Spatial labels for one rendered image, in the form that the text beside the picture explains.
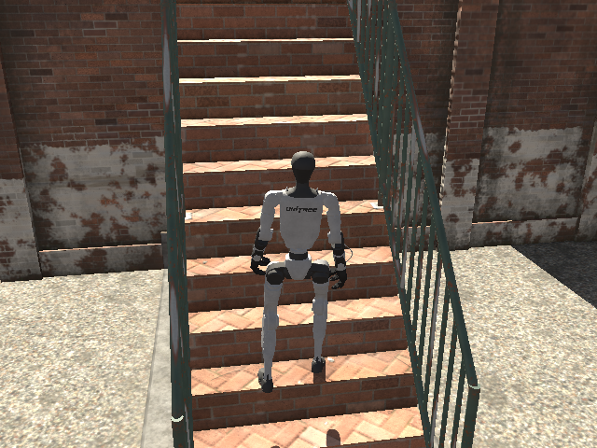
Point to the stairs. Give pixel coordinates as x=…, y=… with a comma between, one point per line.
x=259, y=81

